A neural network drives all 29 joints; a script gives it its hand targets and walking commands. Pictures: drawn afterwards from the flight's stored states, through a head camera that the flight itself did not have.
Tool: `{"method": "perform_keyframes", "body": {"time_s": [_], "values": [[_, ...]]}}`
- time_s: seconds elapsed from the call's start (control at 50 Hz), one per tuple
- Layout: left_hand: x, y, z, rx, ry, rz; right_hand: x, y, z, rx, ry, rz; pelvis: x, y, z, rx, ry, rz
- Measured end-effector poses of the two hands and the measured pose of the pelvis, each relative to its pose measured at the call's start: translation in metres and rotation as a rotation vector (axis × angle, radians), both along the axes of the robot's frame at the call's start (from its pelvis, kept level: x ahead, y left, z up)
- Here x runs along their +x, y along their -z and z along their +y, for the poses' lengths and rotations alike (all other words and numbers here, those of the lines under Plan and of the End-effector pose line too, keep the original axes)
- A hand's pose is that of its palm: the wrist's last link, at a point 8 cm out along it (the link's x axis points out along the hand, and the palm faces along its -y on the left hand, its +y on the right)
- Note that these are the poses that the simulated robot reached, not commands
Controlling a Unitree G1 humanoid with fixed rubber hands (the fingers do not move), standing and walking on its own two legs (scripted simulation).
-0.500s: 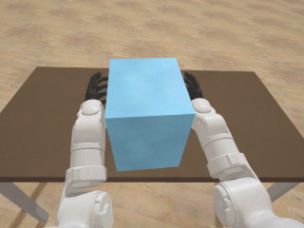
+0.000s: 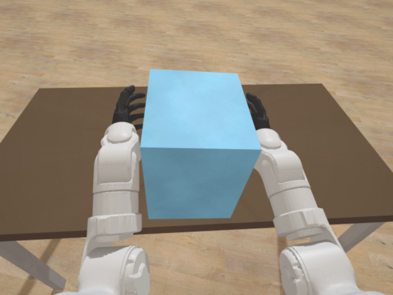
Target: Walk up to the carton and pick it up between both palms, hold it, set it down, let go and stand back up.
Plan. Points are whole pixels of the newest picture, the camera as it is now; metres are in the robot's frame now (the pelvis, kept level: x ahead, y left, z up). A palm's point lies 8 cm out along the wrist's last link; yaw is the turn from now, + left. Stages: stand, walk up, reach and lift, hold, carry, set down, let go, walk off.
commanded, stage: reach and lift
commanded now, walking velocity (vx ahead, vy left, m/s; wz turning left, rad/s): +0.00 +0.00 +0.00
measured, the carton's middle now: (192, 147) +0.36 +0.01 +0.13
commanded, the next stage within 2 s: hold in 0.64 s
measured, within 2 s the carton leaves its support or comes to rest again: neither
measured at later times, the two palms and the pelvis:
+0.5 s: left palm (132, 129) +0.36 +0.12 +0.18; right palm (268, 137) +0.37 -0.14 +0.15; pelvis +0.00 -0.01 +0.00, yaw +0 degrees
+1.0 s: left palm (126, 138) +0.35 +0.13 +0.17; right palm (263, 144) +0.36 -0.13 +0.14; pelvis +0.00 -0.01 +0.00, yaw +1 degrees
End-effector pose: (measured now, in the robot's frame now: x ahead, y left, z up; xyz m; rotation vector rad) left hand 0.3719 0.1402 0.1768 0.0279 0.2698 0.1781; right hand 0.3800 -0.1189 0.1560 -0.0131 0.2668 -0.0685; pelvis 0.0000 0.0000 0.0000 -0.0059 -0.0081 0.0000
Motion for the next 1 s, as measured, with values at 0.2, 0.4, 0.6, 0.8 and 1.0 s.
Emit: {"method": "perform_keyframes", "body": {"time_s": [0.2, 0.4, 0.6, 0.8, 1.0], "values": [[-0.004, -0.003, 0.002, -0.005, -0.001, -0.010, -0.001, -0.003, 0.001, 0.007, -0.009, -0.017, 0.011, 0.000, -0.001, 0.003, -0.012, -0.048], [-0.014, 0.012, -0.013, -0.017, 0.014, 0.020, -0.019, 0.020, -0.012, 0.003, 0.013, 0.005, 0.003, 0.000, -0.006, -0.002, -0.017, -0.028], [0.000, 0.005, -0.014, -0.021, 0.035, 0.014, -0.006, 0.004, -0.015, -0.003, 0.029, -0.003, 0.006, 0.000, -0.009, 0.002, 0.001, -0.041], [-0.024, 0.010, 0.001, -0.032, -0.013, -0.010, -0.017, 0.012, 0.000, -0.004, -0.021, -0.029, 0.014, 0.000, -0.008, 0.005, -0.019, -0.048], [-0.020, 0.011, -0.006, -0.028, 0.019, 0.021, -0.021, 0.013, -0.007, -0.005, 0.012, -0.003, 0.001, 0.000, -0.007, 0.000, -0.024, -0.051]]}}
